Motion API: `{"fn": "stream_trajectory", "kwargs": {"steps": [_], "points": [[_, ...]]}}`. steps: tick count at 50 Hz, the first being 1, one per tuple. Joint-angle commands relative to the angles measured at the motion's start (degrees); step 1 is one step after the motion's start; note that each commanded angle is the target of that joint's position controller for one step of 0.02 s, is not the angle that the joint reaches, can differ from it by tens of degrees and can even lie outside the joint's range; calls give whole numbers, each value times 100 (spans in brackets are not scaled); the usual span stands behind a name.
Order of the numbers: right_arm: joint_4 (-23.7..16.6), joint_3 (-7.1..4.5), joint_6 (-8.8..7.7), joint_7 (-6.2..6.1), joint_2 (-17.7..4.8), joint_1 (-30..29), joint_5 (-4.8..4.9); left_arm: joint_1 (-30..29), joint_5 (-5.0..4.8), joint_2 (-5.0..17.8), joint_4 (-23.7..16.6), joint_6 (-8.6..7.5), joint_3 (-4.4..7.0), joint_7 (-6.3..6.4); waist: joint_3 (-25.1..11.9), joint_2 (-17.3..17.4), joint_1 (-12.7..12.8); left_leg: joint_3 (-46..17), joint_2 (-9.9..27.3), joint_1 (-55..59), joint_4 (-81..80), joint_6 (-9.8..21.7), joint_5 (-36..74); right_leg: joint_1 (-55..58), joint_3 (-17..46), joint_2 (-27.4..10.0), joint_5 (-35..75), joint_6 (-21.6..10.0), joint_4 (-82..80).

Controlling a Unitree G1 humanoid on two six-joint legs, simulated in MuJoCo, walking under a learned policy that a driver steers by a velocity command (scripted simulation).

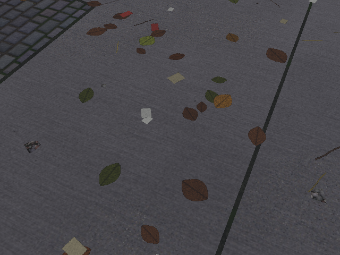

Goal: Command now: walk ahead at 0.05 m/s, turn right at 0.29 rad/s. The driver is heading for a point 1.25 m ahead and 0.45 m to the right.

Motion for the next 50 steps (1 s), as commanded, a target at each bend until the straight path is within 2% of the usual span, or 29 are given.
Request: {"fn": "stream_trajectory", "kwargs": {"steps": [1,3,5,7,8,9,10,11,12,13,14,15,18,22,25,29,30,32,33,34,35,36,37,38,39,41,44,47,50], "points": [[-334,-390,-116,-81,-1119,-47,57,-57,23,752,-451,102,245,90,-436,1394,-256,-1189,1474,733,-941,1073,1265,-648,-8,-24,-382,48,828],[-315,-400,-135,-129,-1079,-56,88,-12,-48,643,-516,172,265,52,-486,1236,-277,-1135,1700,744,-811,1224,2138,-716,-8,-84,-879,-8,1300],[-291,-425,-119,-152,-1094,-196,130,-10,-79,553,-574,219,276,15,-565,1082,-259,-948,1725,761,-679,1209,2418,-595,-92,-110,-725,-66,1140],[-264,-445,-64,-169,-1104,-426,204,164,-63,495,-551,254,295,-37,-617,998,-102,-578,1556,575,-372,980,2144,-84,-299,21,104,-185,317],[-203,-448,-40,-172,-1043,-382,245,223,-20,531,-550,265,322,-54,-559,842,-73,-329,1353,384,-59,733,1590,190,-237,102,680,-315,-242],[-129,-436,-28,-163,-868,-86,198,216,42,880,-645,251,419,-12,-492,-80,-207,209,881,-149,895,255,438,570,718,-351,1931,-601,-976],[-393,-334,-46,-174,-600,-262,31,163,64,1619,-811,235,581,56,-278,-1691,-285,684,-110,-1634,2243,-353,-1639,1081,2762,-1640,3481,-1527,-1476],[-510,-347,-95,-210,-697,-791,57,548,272,1480,-828,136,518,18,-611,-1385,216,-214,-289,-2021,3394,-322,-2717,1227,3433,-2097,3623,-2219,-1715],[-442,-396,-108,-206,-832,-707,137,389,278,1362,-841,38,465,18,-628,-825,60,-487,-157,-2178,3888,-254,-2427,1346,3024,-1920,3473,-2098,-1564],[-315,-428,-99,-217,-874,-559,126,66,151,1285,-901,2,459,57,-593,-458,-113,-521,-70,-2271,3958,-228,-1946,1381,2594,-1627,3324,-1789,-1404],[-244,-457,-94,-244,-935,-495,82,-161,28,1181,-953,13,423,103,-586,-316,-181,-550,-6,-2329,3811,-245,-1557,1399,2355,-1448,3291,-1564,-1348],[-206,-477,-92,-256,-950,-427,68,-272,-31,1095,-989,45,385,155,-656,-341,-249,-556,11,-2141,3732,-286,-1285,1325,2175,-1291,3366,-1450,-1337],[-134,-424,-122,-205,-769,-265,133,-176,-23,1080,-1031,136,378,230,-802,-428,-265,-441,-163,-1865,3315,-398,-831,1375,1964,-1025,3333,-1407,-1350],[-129,-374,-169,-164,-698,-391,146,-144,-39,1198,-1093,219,444,289,-746,-580,-158,-484,-231,-1564,2128,-476,-632,1324,2176,-914,2394,-1377,-1389],[-110,-381,-220,-101,-753,-371,169,-249,-22,1251,-1173,271,477,256,-619,-732,-127,-494,-306,-1105,1533,-443,-719,912,2480,-855,1774,-1403,-1441],[-79,-409,-332,-6,-837,-230,205,-397,-45,1261,-1256,320,496,184,-637,-837,-121,-513,-408,-625,802,-325,-828,835,2965,-795,1910,-1381,-1308],[-65,-413,-363,23,-846,-157,211,-438,-64,1260,-1272,335,497,179,-662,-855,-151,-504,-431,-481,524,-278,-768,862,3070,-766,2033,-1349,-1239],[45,-435,-421,76,-844,171,208,-626,-142,1220,-1329,375,486,197,-698,-811,-388,-382,-454,186,-612,-133,-39,693,3068,-540,2053,-1126,-989],[104,-482,-430,78,-970,333,173,-597,-159,1118,-1358,386,461,222,-752,-653,-428,-518,-159,766,-1026,0,512,339,2932,-323,1523,-888,-769],[56,-558,-397,45,-1347,425,70,-360,-97,842,-1374,378,389,215,-893,331,-283,-1489,969,1410,-1202,441,980,-377,2290,168,-47,-545,245],[49,-614,-358,44,-1690,304,-113,-333,-141,924,-1532,312,431,207,-550,1825,-105,-2830,1968,1246,-1425,1430,2050,-1511,1150,1015,-1699,-184,1402],[-97,-548,-383,28,-1393,78,-130,-210,-32,1390,-1415,256,582,190,-513,1385,-137,-2889,2309,974,-1425,1819,2048,-1634,1141,540,-1666,70,2738],[-179,-454,-373,-16,-1089,-207,-65,-97,-82,1536,-1252,274,659,165,-459,999,-50,-2242,1934,813,-1342,1588,1808,-1567,1089,437,-1250,170,3212],[-217,-413,-346,-46,-969,-394,20,20,-87,1397,-1109,337,653,173,-361,812,8,-1693,1516,787,-1265,1298,1495,-1596,984,386,-900,287,3445],[-222,-377,-329,-73,-901,-420,106,24,-80,1250,-1089,391,613,177,-282,828,-69,-1397,1346,866,-1236,1206,1481,-1771,919,356,-595,382,3637],[-175,-358,-264,-121,-951,-223,83,-178,-125,950,-1202,419,503,136,-207,890,-231,-905,1140,935,-1262,1215,1722,-1820,604,269,-323,487,3339],[-88,-423,-184,-155,-1157,135,33,-559,-127,768,-1427,395,400,95,-430,1062,-510,-728,1315,1489,-1173,1340,1998,-1752,384,37,-359,553,2405],[-69,-497,-143,-93,-1401,103,91,-592,-80,679,-1516,382,324,27,-561,1173,-556,-496,1441,1254,-1104,1362,2187,-956,110,-57,-568,438,1454],[0,-488,-145,-10,-1464,102,218,-316,-72,756,-1447,398,359,2,-600,1211,-437,-496,1508,1171,-875,1307,2235,-311,-78,105,-263,231,405]]}}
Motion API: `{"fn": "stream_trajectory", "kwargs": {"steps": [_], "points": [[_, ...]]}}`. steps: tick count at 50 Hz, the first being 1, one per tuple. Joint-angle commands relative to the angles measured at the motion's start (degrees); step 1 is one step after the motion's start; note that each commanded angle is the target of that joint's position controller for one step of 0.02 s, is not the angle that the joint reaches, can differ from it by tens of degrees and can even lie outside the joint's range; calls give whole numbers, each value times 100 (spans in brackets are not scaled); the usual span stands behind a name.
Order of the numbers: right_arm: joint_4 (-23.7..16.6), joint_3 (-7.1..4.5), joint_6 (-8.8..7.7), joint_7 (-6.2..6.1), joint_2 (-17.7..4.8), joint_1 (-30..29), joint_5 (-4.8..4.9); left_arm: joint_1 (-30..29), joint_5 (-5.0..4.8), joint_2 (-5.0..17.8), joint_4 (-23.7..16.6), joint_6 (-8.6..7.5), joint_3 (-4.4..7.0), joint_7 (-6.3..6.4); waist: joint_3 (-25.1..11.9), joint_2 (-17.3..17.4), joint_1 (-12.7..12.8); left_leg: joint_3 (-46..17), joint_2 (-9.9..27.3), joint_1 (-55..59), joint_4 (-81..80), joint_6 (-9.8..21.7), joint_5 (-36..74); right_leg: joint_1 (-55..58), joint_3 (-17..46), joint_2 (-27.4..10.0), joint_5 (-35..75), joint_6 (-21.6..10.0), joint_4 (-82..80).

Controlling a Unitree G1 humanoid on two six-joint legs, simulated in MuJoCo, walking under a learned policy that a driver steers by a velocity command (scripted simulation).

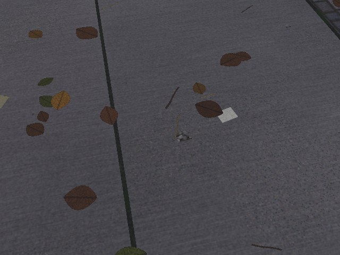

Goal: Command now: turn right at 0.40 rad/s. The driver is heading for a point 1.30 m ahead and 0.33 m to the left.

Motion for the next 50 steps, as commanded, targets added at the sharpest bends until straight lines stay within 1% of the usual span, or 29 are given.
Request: {"fn": "stream_trajectory", "kwargs": {"steps": [1,2,3,4,5,6,8,9,12,14,17,19,20,21,22,23,24,25,27,35,36,38,39,41,43,46,48,49,50], "points": [[-296,-293,-58,36,-1151,-157,148,116,25,447,-408,-94,131,-27,-803,1072,107,-879,1221,633,-273,1207,2275,644,-383,246,692,-274,-1456],[-232,-242,-68,45,-1024,-101,196,348,47,461,-304,-99,148,-20,-812,944,222,-732,1098,364,7,968,2030,1235,-409,344,1310,-445,-2249],[-102,-153,-108,76,-763,220,119,461,63,656,-311,-111,183,20,-960,360,183,-391,823,-235,569,496,1222,2123,181,0,2315,-616,-2588],[-299,60,-154,146,-238,259,-259,492,119,1210,-468,-125,253,125,-1202,-1539,-36,175,200,-1572,2117,-170,-1679,3030,2070,-1625,4742,-1201,-2425],[-381,-56,-132,58,-586,-205,-120,454,325,992,-482,-245,159,66,-1235,-1451,333,-470,-11,-1722,2933,-300,-2482,2045,2456,-2155,4644,-2245,-2530],[-321,-148,-77,9,-896,-273,15,275,348,825,-453,-351,100,22,-948,-965,314,-627,53,-1700,3393,-316,-2273,1783,2047,-1811,4099,-2240,-2643],[-97,-184,11,-50,-848,-81,10,-128,214,679,-356,-428,50,37,-713,-738,134,-713,89,-1775,3438,-321,-1592,1680,1474,-1247,3214,-1740,-2686],[-55,-193,45,-67,-838,4,-21,-279,170,640,-332,-439,20,57,-634,-744,68,-725,73,-1644,3466,-374,-1255,1516,1333,-1161,3468,-1693,-2695],[81,-127,46,-39,-607,236,30,-372,195,332,-240,-453,-91,107,-785,-727,-26,-677,37,-1210,3033,-455,-761,1509,997,-946,3520,-1663,-2700],[62,-54,43,-31,-477,63,17,-374,193,319,-173,-439,-93,114,-720,-732,82,-642,55,-949,2236,-444,-756,1527,997,-893,3131,-1641,-2692],[56,-30,33,-25,-528,-20,17,-300,206,413,-27,-398,-71,96,-636,-761,200,-569,-13,-571,1399,-402,-967,1476,1264,-984,2605,-1759,-2683],[157,-16,6,-14,-518,150,23,-390,165,335,62,-391,-112,84,-565,-704,94,-527,-62,-184,591,-323,-536,1317,1368,-934,2187,-1698,-2651],[238,10,-23,3,-465,308,-13,-432,125,266,122,-391,-144,81,-519,-606,-47,-482,-93,224,-172,-238,189,1137,1308,-829,1959,-1546,-2614],[275,16,-50,13,-563,372,-97,-249,127,206,226,-426,-163,74,-551,-396,-46,-660,15,670,-453,-139,953,930,1256,-691,1684,-1297,-2601],[245,-5,-69,4,-801,429,-136,-117,213,159,291,-471,-180,57,-606,-60,60,-1017,371,967,-411,-1,1805,752,1065,-440,1302,-1033,-2427],[371,-102,-81,16,-1118,324,-51,90,231,187,288,-498,-138,28,-550,657,378,-890,333,613,-72,228,1285,843,648,-63,1020,-835,-2521],[324,-45,-116,63,-782,219,-17,-224,263,288,323,-485,-143,38,-499,532,115,-864,222,231,-213,294,617,1156,507,57,964,-683,-2326],[355,15,-151,76,-606,178,-70,-384,227,281,310,-462,-122,54,-432,497,98,-857,189,66,-304,224,363,1231,473,67,1007,-678,-2230],[394,51,-218,69,-534,130,-96,-396,199,203,356,-386,-129,103,-376,467,87,-800,115,34,-325,94,456,1224,497,30,1310,-741,-2177],[642,112,-247,-16,-523,313,-61,-161,164,136,758,-370,-94,153,-312,78,57,-735,22,103,-251,96,460,1240,470,22,1614,-685,-2177],[716,112,-235,-23,-519,416,-49,-57,154,146,849,-360,-84,166,-421,40,53,-667,-52,127,-247,130,-99,1275,404,90,1040,-701,-2170],[748,79,-217,-47,-601,467,24,52,84,270,928,-346,-22,193,-100,24,75,-672,-148,-246,-186,341,-1812,882,359,212,-919,-837,-2089],[710,89,-242,-60,-578,449,46,78,61,266,926,-382,-22,201,166,11,83,-776,-108,-461,-213,445,-2389,591,458,164,-1497,-924,-2112],[681,99,-383,-47,-538,520,100,181,3,201,942,-556,-37,180,419,39,87,-1038,29,-617,-213,628,-2676,347,650,30,-1693,-1058,-2075],[699,80,-534,-1,-564,626,132,195,-17,188,955,-742,-35,125,328,116,68,-1306,176,-469,-212,793,-2499,302,731,-40,-1347,-1123,-1912],[723,55,-656,83,-639,887,158,67,-43,84,892,-955,-62,28,206,407,-7,-1903,441,74,-490,1086,-2192,12,482,148,-703,-1117,-1479],[742,-2,-669,122,-860,1024,193,114,-61,2,851,-1083,-87,-41,175,980,81,-2666,995,559,-721,1372,-1304,-272,56,308,87,-1069,-930],[704,-18,-657,140,-892,964,187,243,-65,75,894,-1115,-70,-67,139,1016,164,-2727,1151,675,-564,1415,-418,-219,-14,269,545,-1077,-962],[617,-31,-654,159,-893,880,168,445,-60,208,1001,-1134,-27,-92,-4,753,212,-2414,980,658,-183,1318,430,102,31,256,1134,-1081,-1063]]}}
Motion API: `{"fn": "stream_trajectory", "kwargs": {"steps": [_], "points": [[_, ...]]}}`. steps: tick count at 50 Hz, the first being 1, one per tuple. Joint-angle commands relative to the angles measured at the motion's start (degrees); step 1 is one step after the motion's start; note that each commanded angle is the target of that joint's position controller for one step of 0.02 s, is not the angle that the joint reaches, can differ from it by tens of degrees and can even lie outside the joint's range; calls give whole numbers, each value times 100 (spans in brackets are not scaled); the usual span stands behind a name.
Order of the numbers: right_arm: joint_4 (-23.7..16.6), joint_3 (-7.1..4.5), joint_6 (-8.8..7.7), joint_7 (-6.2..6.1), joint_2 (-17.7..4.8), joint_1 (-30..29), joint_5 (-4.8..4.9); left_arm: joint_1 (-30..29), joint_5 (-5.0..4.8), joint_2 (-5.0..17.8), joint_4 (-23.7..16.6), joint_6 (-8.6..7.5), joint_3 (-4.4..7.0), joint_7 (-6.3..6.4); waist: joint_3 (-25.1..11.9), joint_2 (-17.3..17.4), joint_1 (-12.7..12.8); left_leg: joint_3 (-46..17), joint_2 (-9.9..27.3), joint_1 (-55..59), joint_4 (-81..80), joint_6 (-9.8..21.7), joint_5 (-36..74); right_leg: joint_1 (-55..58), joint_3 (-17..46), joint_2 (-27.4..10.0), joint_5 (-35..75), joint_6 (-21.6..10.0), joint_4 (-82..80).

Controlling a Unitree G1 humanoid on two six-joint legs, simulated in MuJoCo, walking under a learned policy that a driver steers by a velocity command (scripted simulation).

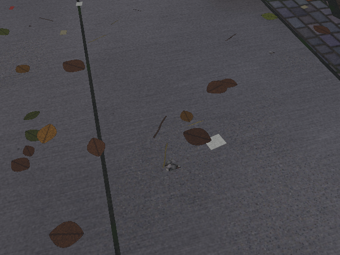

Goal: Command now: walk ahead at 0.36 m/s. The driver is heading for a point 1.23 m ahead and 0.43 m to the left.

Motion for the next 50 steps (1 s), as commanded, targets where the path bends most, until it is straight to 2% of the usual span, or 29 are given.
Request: {"fn": "stream_trajectory", "kwargs": {"steps": [1,2,3,4,5,6,7,11,13,17,19,20,21,22,23,24,25,26,27,29,33,37,41,44,46,47,48,49,50], "points": [[-604,-237,-109,47,-980,-537,-25,343,-22,708,-174,-227,194,-83,117,300,341,-1237,872,-81,-354,1043,2481,92,221,-125,1820,-267,-478],[-902,-184,-172,69,-829,-1156,-52,1387,-23,1126,165,-216,364,-92,-313,-568,820,-139,73,-1390,1433,582,3705,1879,1248,-561,2624,-588,-1110],[-982,-131,-267,55,-592,-1225,-47,2131,52,1458,330,-127,453,-95,-420,-1870,1043,259,-529,-3501,3451,179,822,3470,3094,-1747,3786,-1252,-1796],[-1069,-131,-310,75,-680,-1289,63,1807,91,976,203,-92,257,-111,-17,-1156,821,-246,-310,-4409,3995,306,-823,3346,3555,-2226,3625,-1543,-1849],[-1114,-101,-280,107,-564,-1483,203,1610,150,666,128,-70,149,-90,385,-595,691,-375,-58,-4987,4514,433,-814,3291,3163,-2248,3335,-1542,-1823],[-1227,-32,-258,151,-406,-1618,196,1473,142,572,125,-47,81,-65,647,-186,555,-296,197,-5336,4360,475,-483,3108,2721,-2201,3195,-1368,-2013],[-1281,-26,-225,173,-354,-1691,86,1259,112,483,112,-7,15,-40,737,-64,398,-201,449,-5285,3978,469,-99,2819,2296,-2055,3168,-1104,-2205],[-1446,120,-141,378,-114,-1845,-94,402,122,634,-104,92,-18,168,740,-434,144,433,400,-2923,1560,144,2055,649,368,-1012,2894,-508,-3114],[-1598,130,-100,364,-124,-2161,-63,698,87,1002,-6,-18,68,209,652,-536,248,538,204,-1968,545,142,2783,437,175,-1097,2783,-498,-3526],[-1737,-64,-29,328,-623,-2141,-8,765,71,1154,56,-31,157,163,384,-645,59,494,-151,-1651,-259,548,2724,1677,-174,-1476,4845,-264,-2778],[-1446,-254,53,315,-899,-1104,-2,663,183,1204,-29,117,196,184,-293,-749,-473,677,-488,-598,-154,791,2304,1961,-434,-1407,6443,-69,-1259],[-1229,-377,115,276,-1088,-325,11,652,214,1183,-108,175,187,222,-625,-593,-834,612,-549,510,-212,929,2208,1354,-583,-1250,6402,87,15],[-1098,-491,173,182,-1523,479,-7,780,365,923,-328,158,92,256,-1207,434,-943,-1003,478,2148,-132,1259,2146,-140,-678,-859,4003,249,2064],[-1151,-445,101,255,-1703,330,-67,1536,316,118,-434,-6,-162,103,-2070,1744,-248,-4412,1785,3441,-1327,2354,134,-2091,136,222,-862,446,3932],[-1207,-370,79,238,-1187,245,-74,822,109,834,-486,-196,-12,16,-1664,951,-611,-4795,1641,2994,-2065,2069,-779,-2623,792,-32,-642,292,4418],[-1218,-334,44,224,-1080,-106,-98,234,-68,1071,-719,-287,50,-9,-705,550,-511,-3937,1509,2069,-2208,1815,-604,-2897,634,-278,-20,192,4214],[-1309,-326,9,227,-1079,-460,-112,2,4,1025,-796,-335,24,43,-350,-164,-291,-3353,1309,1167,-2279,1700,105,-2628,586,-541,463,169,3793],[-1386,-315,-13,235,-1056,-732,-179,-38,109,1007,-809,-320,58,102,-133,-316,-73,-2868,1075,457,-2347,1655,738,-2317,567,-705,691,205,3431],[-1459,-293,-30,228,-989,-893,-261,106,147,1016,-837,-251,77,123,-148,-83,140,-2627,912,26,-2467,1663,1018,-1990,647,-839,833,237,3254],[-1469,-270,-55,214,-855,-940,-184,202,221,931,-879,-107,83,160,-57,117,255,-2222,741,-471,-2611,1734,1302,-1863,552,-930,929,402,2857],[-1319,-314,-56,82,-1036,-472,-134,-580,312,801,-1238,-9,67,249,247,103,-14,-1845,540,-787,-2667,1691,1574,-2326,444,-858,2002,751,1617],[-1146,-343,50,-22,-1118,-35,-32,-1370,270,648,-1460,-111,12,194,129,227,-372,-1697,351,-460,-2351,1383,1714,-2077,416,-550,2960,859,127],[-996,-347,161,-64,-1091,320,14,-2001,162,686,-1672,-219,1,64,172,329,-595,-2130,437,152,-1940,1329,1524,-1982,472,-301,2793,792,-703],[-982,-349,257,-87,-1073,295,-8,-1978,122,843,-1704,-303,75,-17,94,552,-478,-2549,527,536,-1429,1259,1941,-1497,498,-121,2154,668,-1144],[-1038,-326,299,-81,-983,115,-14,-1293,99,1006,-1551,-344,185,10,-141,742,-81,-2619,403,456,-906,1090,2478,-462,354,-105,1942,413,-1517],[-1111,-240,270,-50,-751,32,-52,-617,165,1218,-1465,-366,274,57,-708,595,273,-2316,155,59,43,894,2601,819,639,-572,1996,90,-1444],[-1251,-139,231,-44,-434,142,-102,271,249,1578,-1399,-344,367,121,-1555,-204,524,-1570,-354,-1103,1715,564,1489,2616,1914,-1688,1692,-419,-1351],[-1394,-88,178,-50,-431,751,34,650,212,1729,-1156,-254,427,78,-1962,-2080,252,-1017,-788,-2865,3170,310,-914,3729,4291,-2733,654,-1206,-1727],[-1236,-206,184,-56,-1017,691,77,382,109,1151,-1286,-198,303,67,-1306,-1282,323,-1071,-247,-3422,3767,198,-628,3242,4157,-2672,-128,-1042,-1902]]}}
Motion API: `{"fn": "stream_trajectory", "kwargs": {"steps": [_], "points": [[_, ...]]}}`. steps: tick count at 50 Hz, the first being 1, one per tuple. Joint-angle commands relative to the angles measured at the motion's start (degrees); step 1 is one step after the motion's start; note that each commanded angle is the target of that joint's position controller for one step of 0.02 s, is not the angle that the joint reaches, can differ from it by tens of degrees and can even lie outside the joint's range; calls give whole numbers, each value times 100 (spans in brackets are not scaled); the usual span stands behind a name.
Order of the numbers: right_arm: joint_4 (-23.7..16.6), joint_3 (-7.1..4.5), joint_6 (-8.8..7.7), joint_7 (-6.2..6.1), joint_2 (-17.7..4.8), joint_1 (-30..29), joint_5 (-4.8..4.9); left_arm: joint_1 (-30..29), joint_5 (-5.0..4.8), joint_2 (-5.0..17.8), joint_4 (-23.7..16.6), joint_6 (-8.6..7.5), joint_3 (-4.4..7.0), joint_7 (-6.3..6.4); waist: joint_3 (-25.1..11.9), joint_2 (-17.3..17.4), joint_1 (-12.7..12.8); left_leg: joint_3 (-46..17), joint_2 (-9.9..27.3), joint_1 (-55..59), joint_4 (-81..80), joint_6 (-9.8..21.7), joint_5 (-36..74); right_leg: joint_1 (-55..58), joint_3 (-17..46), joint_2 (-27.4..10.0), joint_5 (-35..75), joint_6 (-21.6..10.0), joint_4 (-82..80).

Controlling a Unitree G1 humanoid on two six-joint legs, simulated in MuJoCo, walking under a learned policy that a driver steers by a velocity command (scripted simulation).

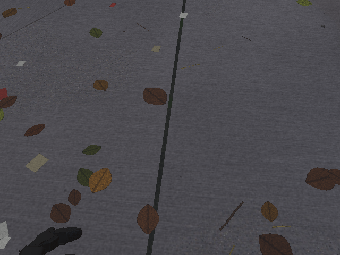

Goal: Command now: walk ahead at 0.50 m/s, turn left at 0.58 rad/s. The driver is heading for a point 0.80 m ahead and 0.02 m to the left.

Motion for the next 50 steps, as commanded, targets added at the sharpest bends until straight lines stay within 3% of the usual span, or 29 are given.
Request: {"fn": "stream_trajectory", "kwargs": {"steps": [1,2,3,4,7,11,14,18,20,21,22,23,24,25,26,27,28,30,32,34,37,40,45,48,49,50], "points": [[-600,-134,-119,11,-894,-182,34,1480,-48,730,-71,110,324,66,-698,-833,904,311,698,-3357,2467,-266,208,3592,3062,-2438,-1602,-1167,-1090],[-678,-135,-108,16,-782,-480,-26,1237,5,694,-64,145,291,64,-271,-454,805,444,846,-3241,2308,-307,597,2918,2421,-2152,-1003,-1033,-1272],[-756,-162,-104,35,-719,-662,-73,1101,22,611,-16,150,259,67,-14,-499,709,461,1004,-3166,2075,-325,857,2495,1996,-1972,-496,-998,-1412],[-774,-155,-81,76,-597,-643,-35,1026,48,558,16,145,232,66,103,-619,599,542,1120,-2956,1965,-320,985,2151,1569,-1781,-211,-931,-1581],[-884,-85,-9,123,-285,-729,-17,1001,-17,636,188,83,277,31,187,-758,503,747,1245,-2934,1606,-403,1221,1807,843,-1702,456,-1060,-1908],[-1010,-40,-42,191,-220,-1151,-45,997,-6,894,375,105,355,44,182,-574,564,849,1317,-2982,482,-462,2200,1975,72,-1683,1163,-1050,-2007],[-1145,10,-116,305,-129,-1749,-43,1143,-51,1032,516,158,372,74,296,-512,788,1148,1228,-2662,-567,-356,2964,2065,-442,-1617,1217,-894,-2004],[-1400,-13,-116,431,-205,-2247,-6,1407,-165,1251,710,263,435,79,435,-535,850,1405,1108,-2536,-1266,-94,2619,2664,-735,-1859,1617,-733,-1800],[-1456,-88,-92,448,-343,-2132,-48,1461,-207,1393,752,335,473,96,236,-645,665,1674,800,-1964,-1439,140,2007,2854,-930,-1904,3227,-638,-1212],[-1402,-176,-74,432,-490,-1755,-71,1489,-223,1471,776,375,486,109,-37,-698,398,1796,578,-1327,-1538,290,1778,2849,-1028,-1881,4103,-587,-580],[-1171,-324,-57,386,-719,-876,-59,1456,-227,1430,779,408,452,126,-490,-578,-114,1867,346,-49,-1901,492,2101,2474,-1212,-1730,4407,-457,464],[-915,-484,-12,280,-1064,121,-47,1529,-118,1214,710,377,342,146,-1020,-227,-549,1150,724,1740,-1885,726,2330,1200,-1257,-1524,3088,-257,1965],[-888,-549,-47,224,-1736,117,-41,2186,83,380,412,262,51,47,-1695,1383,130,-2076,2422,3652,-2286,1741,1474,-1282,-1013,-498,-2260,97,4137],[-1000,-405,-100,230,-1225,367,-58,1846,-111,874,551,108,124,-23,-2497,770,-308,-3279,2861,3742,-3069,1929,877,-1672,210,-398,-2757,49,4905],[-906,-311,-167,258,-980,112,-127,1234,-354,1158,370,69,220,-47,-1557,491,-369,-2268,2692,3106,-3161,1616,1296,-2112,216,-641,-2302,-20,5008],[-876,-263,-211,256,-860,-251,-108,1024,-331,1055,313,50,175,-17,-962,189,-147,-1459,2471,2215,-3192,1392,1879,-2012,156,-912,-1792,-72,4588],[-856,-202,-245,255,-666,-600,-141,956,-207,1013,365,74,184,18,-598,38,63,-892,2269,1459,-3287,1242,2428,-1743,145,-1096,-1448,-46,4206],[-832,-137,-342,270,-461,-903,-223,1340,-185,939,506,243,206,2,-425,233,418,-285,2060,604,-3691,1163,2857,-1055,247,-1261,-1021,1,3930],[-669,-160,-466,272,-520,-941,-217,1512,-180,716,596,395,175,16,-282,204,558,224,2044,296,-3995,1194,3203,-994,251,-1226,-744,105,3710],[-516,-182,-527,231,-529,-884,-265,1201,-181,672,525,462,180,51,46,85,468,674,1971,195,-4212,1091,3245,-1322,428,-1165,-219,206,3294],[-368,-166,-531,161,-516,-824,-268,896,-155,593,455,422,185,11,194,68,365,1302,1773,429,-4282,824,3381,-1505,470,-997,854,207,2328],[-233,-175,-517,112,-614,-726,-236,416,-145,426,312,372,120,-91,347,46,145,1674,1773,637,-4379,642,3398,-1383,155,-891,1519,131,1388],[85,-232,-321,60,-759,-280,-150,-296,-134,327,-132,352,54,-294,570,-38,-128,1889,2151,1838,-3955,592,4198,-1954,-179,-771,900,-122,669],[72,-278,-168,-27,-950,-397,-120,-154,-134,470,-315,380,126,-387,221,236,127,2113,2201,2163,-3085,430,6528,-1361,-670,-372,-16,-404,589],[48,-297,-124,-72,-1030,-444,-117,174,-130,604,-292,409,198,-382,-48,387,340,2192,2182,2162,-2527,362,7471,-850,-828,-155,-303,-531,643],[27,-302,-85,-109,-1079,-505,-120,825,-139,848,-184,427,328,-350,-430,401,722,2284,2088,1918,-1602,259,7817,69,-862,47,-318,-706,519]]}}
